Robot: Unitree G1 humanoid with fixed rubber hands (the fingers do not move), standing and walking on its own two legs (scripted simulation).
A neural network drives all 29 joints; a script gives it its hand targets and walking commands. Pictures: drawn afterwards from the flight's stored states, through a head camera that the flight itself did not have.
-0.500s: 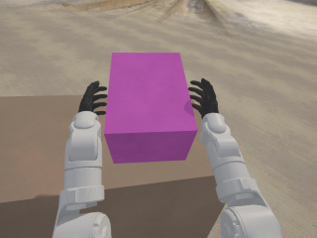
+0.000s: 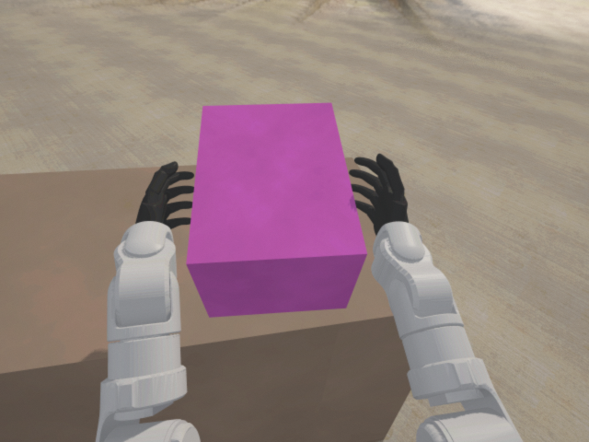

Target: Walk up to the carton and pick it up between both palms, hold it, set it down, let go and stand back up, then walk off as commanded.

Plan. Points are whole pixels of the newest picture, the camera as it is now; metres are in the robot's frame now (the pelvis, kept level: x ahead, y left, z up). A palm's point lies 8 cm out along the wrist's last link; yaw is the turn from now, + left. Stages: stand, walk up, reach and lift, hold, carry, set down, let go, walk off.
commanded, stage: hold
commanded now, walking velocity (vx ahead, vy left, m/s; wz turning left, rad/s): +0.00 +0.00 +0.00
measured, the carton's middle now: (273, 205) +0.42 +0.03 +0.16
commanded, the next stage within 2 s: set down in 1.96 s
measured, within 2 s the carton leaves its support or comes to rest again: neither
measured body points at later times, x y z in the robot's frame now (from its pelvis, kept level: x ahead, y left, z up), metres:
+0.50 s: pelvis +0.00 +0.00 +0.00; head -0.05 +0.04 +0.45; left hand +0.37 +0.18 +0.18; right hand +0.39 -0.11 +0.19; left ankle +0.06 +0.12 -0.75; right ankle +0.00 -0.11 -0.75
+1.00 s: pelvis -0.02 +0.01 +0.00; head -0.07 +0.03 +0.45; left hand +0.33 +0.18 +0.15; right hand +0.35 -0.11 +0.16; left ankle +0.06 +0.12 -0.74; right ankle +0.00 -0.11 -0.74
